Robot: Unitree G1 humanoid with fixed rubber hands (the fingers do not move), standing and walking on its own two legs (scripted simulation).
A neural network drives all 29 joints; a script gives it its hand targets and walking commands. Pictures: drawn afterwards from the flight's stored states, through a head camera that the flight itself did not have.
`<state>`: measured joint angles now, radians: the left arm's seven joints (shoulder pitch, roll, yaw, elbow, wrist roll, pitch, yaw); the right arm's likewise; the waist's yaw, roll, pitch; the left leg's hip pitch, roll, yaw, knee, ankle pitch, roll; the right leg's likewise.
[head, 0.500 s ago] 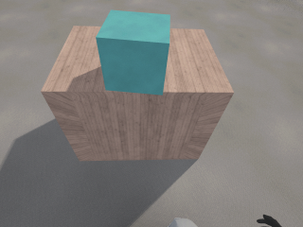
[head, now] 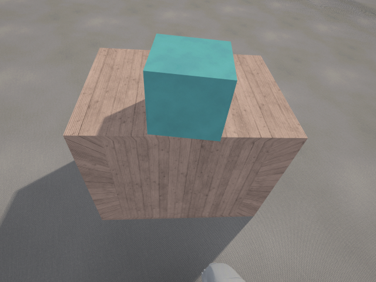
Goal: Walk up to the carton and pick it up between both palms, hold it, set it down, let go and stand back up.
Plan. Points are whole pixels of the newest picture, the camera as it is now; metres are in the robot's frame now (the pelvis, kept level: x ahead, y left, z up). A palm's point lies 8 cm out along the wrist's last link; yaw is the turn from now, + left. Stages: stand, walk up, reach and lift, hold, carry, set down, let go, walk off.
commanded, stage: walk up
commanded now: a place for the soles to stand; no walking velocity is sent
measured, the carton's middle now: (188, 88) +0.70 -0.04 +0.03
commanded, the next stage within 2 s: none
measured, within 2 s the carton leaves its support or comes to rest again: neither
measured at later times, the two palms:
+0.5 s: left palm (59, 246) +0.23 +0.28 -0.08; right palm (339, 254) +0.18 -0.38 -0.09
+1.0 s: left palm (62, 203) +0.35 +0.31 -0.11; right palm (306, 198) +0.32 -0.34 -0.06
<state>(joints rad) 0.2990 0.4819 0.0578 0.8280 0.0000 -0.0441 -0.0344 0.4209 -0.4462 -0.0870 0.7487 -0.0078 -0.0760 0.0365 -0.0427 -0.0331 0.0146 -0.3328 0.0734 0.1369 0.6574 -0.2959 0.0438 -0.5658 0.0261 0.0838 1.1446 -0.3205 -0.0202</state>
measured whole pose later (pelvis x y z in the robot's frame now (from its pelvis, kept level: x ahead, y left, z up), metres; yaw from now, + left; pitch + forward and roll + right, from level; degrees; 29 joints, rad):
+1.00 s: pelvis +0.28 -0.01 +0.00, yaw +0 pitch -1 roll -2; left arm 0.28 0.45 0.06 0.82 0.00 -0.03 -0.01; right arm 0.36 -0.44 -0.04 0.75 -0.01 -0.06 0.02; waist -0.02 -0.04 0.08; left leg -0.36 0.08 0.13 0.62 -0.24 0.05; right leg -0.38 0.01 0.01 0.98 -0.50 -0.04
